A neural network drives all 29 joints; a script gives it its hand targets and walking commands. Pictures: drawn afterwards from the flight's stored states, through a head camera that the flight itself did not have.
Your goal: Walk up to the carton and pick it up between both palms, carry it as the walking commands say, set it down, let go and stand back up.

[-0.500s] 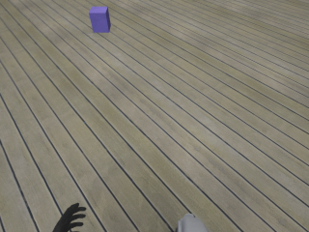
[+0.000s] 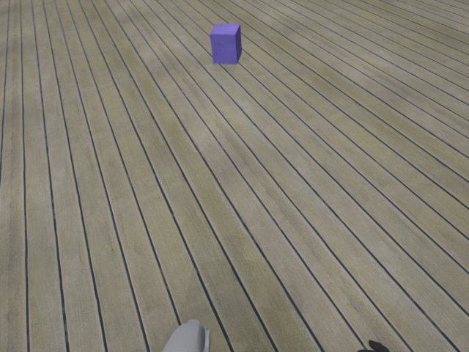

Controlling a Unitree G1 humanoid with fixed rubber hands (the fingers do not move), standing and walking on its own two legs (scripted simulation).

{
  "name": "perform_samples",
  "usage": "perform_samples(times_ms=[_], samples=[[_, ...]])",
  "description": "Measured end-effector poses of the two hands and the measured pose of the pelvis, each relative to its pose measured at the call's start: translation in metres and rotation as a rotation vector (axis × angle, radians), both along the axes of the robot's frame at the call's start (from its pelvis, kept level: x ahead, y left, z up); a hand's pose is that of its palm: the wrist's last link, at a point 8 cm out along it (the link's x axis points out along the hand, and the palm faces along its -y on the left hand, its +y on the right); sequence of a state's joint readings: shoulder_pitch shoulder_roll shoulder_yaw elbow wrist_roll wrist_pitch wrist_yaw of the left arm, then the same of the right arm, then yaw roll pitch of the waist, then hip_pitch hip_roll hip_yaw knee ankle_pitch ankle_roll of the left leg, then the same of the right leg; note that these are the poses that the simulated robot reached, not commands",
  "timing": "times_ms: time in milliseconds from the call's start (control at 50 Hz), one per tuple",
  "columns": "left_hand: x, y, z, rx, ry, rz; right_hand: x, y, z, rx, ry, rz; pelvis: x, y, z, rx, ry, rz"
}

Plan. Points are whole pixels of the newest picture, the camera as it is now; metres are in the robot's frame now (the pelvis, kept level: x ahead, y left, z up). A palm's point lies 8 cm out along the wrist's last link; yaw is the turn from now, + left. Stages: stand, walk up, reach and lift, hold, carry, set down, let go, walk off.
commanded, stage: walk up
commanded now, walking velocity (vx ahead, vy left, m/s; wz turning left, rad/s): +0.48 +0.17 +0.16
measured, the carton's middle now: (226, 43) +2.45 +0.25 -0.66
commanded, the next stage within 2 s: none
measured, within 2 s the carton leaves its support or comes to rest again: neither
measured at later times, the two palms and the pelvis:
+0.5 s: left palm (95, 255) +0.33 +0.36 -0.13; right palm (335, 329) +0.20 -0.15 -0.12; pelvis +0.23 +0.10 +0.00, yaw +1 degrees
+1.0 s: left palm (129, 218) +0.42 +0.30 -0.12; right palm (327, 186) +0.55 -0.20 -0.15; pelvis +0.46 +0.05 +0.00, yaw +2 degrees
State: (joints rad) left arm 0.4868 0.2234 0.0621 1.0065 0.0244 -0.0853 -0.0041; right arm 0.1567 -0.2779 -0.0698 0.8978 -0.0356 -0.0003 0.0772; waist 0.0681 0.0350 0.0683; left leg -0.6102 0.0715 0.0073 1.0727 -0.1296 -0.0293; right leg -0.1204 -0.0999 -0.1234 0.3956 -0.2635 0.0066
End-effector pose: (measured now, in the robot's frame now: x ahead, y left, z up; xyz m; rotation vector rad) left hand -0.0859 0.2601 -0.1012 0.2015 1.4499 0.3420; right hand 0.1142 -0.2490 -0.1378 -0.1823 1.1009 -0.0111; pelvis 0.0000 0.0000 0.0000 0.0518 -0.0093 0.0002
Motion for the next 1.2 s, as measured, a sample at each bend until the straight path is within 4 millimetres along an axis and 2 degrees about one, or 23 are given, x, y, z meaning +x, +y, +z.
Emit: perform_samples(times_ms=[60, 100, 200, 240, 260, 300, 360, 400, 480, 540, 580, 640, 700, 760, 780, 820, 920, 980, 1040, 1080, 1120, 1200], samples=[[-0.002, -0.004, 0.000, -0.029, 0.054, 0.051, 0.054, 0.029, 0.004, 0.032, -0.047, 0.048, 0.027, 0.011, 0.000, -0.003, -0.001, 0.008], [0.008, -0.004, -0.004, -0.050, 0.063, 0.079, 0.092, 0.051, 0.007, 0.049, -0.083, 0.083, 0.047, 0.022, -0.001, -0.008, -0.001, 0.015], [0.048, 0.014, -0.029, -0.104, 0.093, 0.128, 0.194, 0.111, 0.014, 0.049, -0.195, 0.162, 0.102, 0.055, -0.016, -0.023, 0.003, 0.024], [0.075, 0.030, -0.048, -0.131, 0.101, 0.116, 0.221, 0.124, 0.009, 0.018, -0.242, 0.148, 0.125, 0.072, -0.030, -0.040, 0.004, 0.016], [0.095, 0.040, -0.055, -0.137, 0.086, 0.105, 0.224, 0.127, 0.007, 0.002, -0.237, 0.133, 0.133, 0.077, -0.032, -0.035, 0.002, 0.020], [0.150, 0.060, -0.061, -0.128, 0.007, 0.072, 0.210, 0.123, 0.005, -0.024, -0.180, 0.082, 0.149, 0.085, -0.028, -0.032, -0.002, 0.019], [0.247, 0.087, -0.055, -0.107, -0.144, -0.028, 0.170, 0.108, 0.006, -0.067, -0.060, -0.028, 0.172, 0.093, -0.017, -0.040, -0.012, 0.021], [0.306, 0.098, -0.047, -0.099, -0.223, -0.093, 0.142, 0.100, 0.009, -0.091, 0.019, -0.096, 0.187, 0.097, -0.011, -0.046, -0.018, 0.024], [0.398, 0.102, -0.030, -0.103, -0.334, -0.178, 0.093, 0.095, 0.013, -0.117, 0.175, -0.191, 0.219, 0.101, -0.003, -0.053, -0.017, 0.024], [0.453, 0.093, -0.021, -0.121, -0.384, -0.230, 0.075, 0.094, 0.017, -0.121, 0.266, -0.240, 0.242, 0.099, 0.001, -0.056, -0.010, 0.027], [0.487, 0.082, -0.016, -0.137, -0.417, -0.254, 0.073, 0.093, 0.019, -0.119, 0.309, -0.261, 0.259, 0.095, 0.002, -0.058, -0.004, 0.031], [0.536, 0.061, -0.012, -0.157, -0.457, -0.293, 0.083, 0.089, 0.019, -0.113, 0.346, -0.283, 0.286, 0.086, 0.001, -0.055, 0.001, 0.032], [0.584, 0.036, -0.010, -0.171, -0.490, -0.322, 0.105, 0.081, 0.012, -0.097, 0.381, -0.286, 0.318, 0.073, -0.004, -0.048, 0.011, 0.035], [0.624, 0.017, -0.013, -0.146, -0.527, -0.337, 0.138, 0.068, -0.005, -0.075, 0.413, -0.272, 0.354, 0.057, -0.015, -0.040, 0.016, 0.037], [0.633, 0.015, -0.017, -0.124, -0.541, -0.328, 0.152, 0.062, -0.013, -0.071, 0.421, -0.257, 0.365, 0.051, -0.021, -0.035, 0.017, 0.043], [0.628, 0.015, -0.022, -0.098, -0.506, -0.289, 0.194, 0.051, -0.022, -0.064, 0.389, -0.226, 0.382, 0.045, -0.024, -0.040, 0.011, 0.042], [0.559, 0.037, -0.023, -0.036, -0.272, -0.118, 0.333, 0.040, -0.020, -0.037, 0.192, -0.123, 0.426, 0.042, -0.010, -0.024, 0.001, 0.046], [0.520, 0.041, -0.018, -0.028, -0.147, -0.030, 0.409, 0.046, -0.012, -0.021, 0.097, -0.064, 0.452, 0.046, -0.004, -0.016, 0.000, 0.043], [0.494, 0.041, -0.014, -0.038, -0.045, 0.036, 0.472, 0.060, -0.004, -0.007, 0.031, -0.012, 0.479, 0.055, -0.001, -0.013, 0.003, 0.038], [0.488, 0.042, -0.012, -0.047, 0.000, 0.069, 0.509, 0.074, 0.000, 0.003, 0.002, 0.018, 0.497, 0.063, 0.000, -0.012, 0.006, 0.038], [0.491, 0.047, -0.012, -0.057, 0.030, 0.096, 0.545, 0.092, 0.003, 0.017, -0.025, 0.049, 0.516, 0.074, -0.001, -0.014, 0.008, 0.042], [0.517, 0.064, -0.025, -0.094, 0.066, 0.135, 0.619, 0.136, 0.007, 0.021, -0.090, 0.110, 0.559, 0.099, -0.009, -0.028, 0.014, 0.051]])
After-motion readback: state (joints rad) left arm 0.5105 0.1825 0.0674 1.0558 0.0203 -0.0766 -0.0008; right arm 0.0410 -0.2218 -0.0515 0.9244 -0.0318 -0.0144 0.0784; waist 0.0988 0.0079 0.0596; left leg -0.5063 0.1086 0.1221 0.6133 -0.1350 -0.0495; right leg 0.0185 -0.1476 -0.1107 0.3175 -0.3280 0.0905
